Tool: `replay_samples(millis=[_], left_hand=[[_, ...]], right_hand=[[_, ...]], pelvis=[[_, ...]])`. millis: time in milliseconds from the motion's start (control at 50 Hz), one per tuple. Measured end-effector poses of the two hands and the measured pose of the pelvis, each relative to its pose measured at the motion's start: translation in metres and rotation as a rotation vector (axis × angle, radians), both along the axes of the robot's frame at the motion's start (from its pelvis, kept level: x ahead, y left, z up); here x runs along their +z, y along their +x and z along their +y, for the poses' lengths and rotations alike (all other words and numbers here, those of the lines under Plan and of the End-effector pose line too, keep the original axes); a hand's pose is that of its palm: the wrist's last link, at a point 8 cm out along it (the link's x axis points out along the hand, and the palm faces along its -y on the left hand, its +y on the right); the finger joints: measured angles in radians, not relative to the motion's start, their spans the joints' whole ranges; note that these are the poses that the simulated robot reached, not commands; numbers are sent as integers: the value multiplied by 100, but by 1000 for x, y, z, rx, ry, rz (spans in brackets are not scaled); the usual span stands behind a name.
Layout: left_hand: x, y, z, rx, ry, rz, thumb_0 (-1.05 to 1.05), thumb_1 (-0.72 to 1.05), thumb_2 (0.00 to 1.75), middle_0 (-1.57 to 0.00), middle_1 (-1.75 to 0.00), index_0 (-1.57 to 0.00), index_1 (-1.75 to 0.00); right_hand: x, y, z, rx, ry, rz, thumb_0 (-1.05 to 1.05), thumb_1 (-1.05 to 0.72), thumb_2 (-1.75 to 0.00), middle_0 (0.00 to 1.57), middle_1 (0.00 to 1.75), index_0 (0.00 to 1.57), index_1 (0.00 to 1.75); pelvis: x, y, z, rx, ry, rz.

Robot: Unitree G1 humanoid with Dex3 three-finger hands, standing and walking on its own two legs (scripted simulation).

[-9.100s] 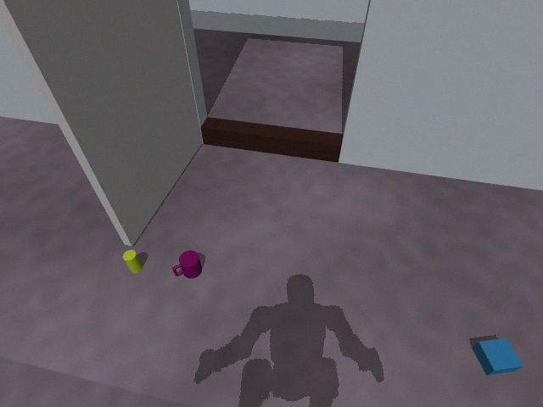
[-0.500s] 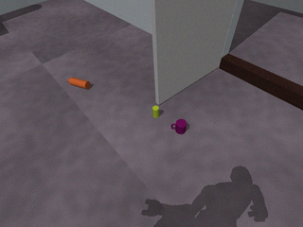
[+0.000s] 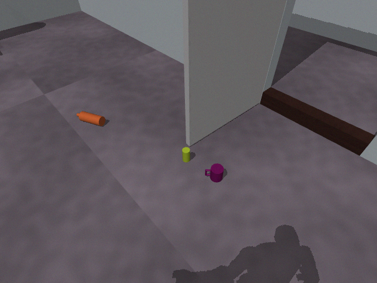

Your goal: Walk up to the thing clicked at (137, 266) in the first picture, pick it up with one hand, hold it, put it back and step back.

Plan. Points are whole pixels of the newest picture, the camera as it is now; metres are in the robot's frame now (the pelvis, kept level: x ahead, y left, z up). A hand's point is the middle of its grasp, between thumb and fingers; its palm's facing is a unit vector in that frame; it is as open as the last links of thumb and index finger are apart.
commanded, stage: walk up
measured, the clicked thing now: (186, 154) +1.08 +0.03 -0.73
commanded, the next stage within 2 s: stand in 0.02 s
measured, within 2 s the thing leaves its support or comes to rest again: neither
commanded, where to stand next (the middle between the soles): +0.05 +0.01 m, yaw +1 degrees
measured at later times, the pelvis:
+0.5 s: pelvis +0.01 -0.01 +0.00, yaw +0 degrees
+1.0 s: pelvis +0.01 -0.01 +0.00, yaw +0 degrees
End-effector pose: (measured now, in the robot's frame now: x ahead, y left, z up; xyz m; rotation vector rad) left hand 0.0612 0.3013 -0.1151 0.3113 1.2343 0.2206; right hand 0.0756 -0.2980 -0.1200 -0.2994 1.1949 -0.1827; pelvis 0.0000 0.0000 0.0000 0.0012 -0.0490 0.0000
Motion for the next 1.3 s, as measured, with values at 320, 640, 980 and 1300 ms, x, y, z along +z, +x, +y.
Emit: replay_samples(millis=[320,640,980,1300], left_hand=[[2,20,-6,-32,1,-9,1,90,90,-20,-30,-20,-30],[4,25,-11,-46,-2,-19,1,90,90,-21,-30,-20,-30],[2,14,-7,-34,1,6,1,90,90,-21,-30,-20,-30],[1,19,-5,-35,-1,10,1,90,90,-21,-30,-20,-30]], right_hand=[[3,6,-5,-13,-8,21,0,-90,-90,20,30,20,30],[2,-7,-11,-33,-11,45,0,-90,-90,20,30,20,30],[1,-13,-9,-31,-10,63,0,-90,-90,20,30,20,30],[3,-3,-6,-26,-15,57,0,-90,-90,20,30,20,30]], pelvis=[[3,6,-3,8,6,5],[4,6,-6,8,5,3],[4,5,-5,7,5,5],[4,12,-2,8,5,10]])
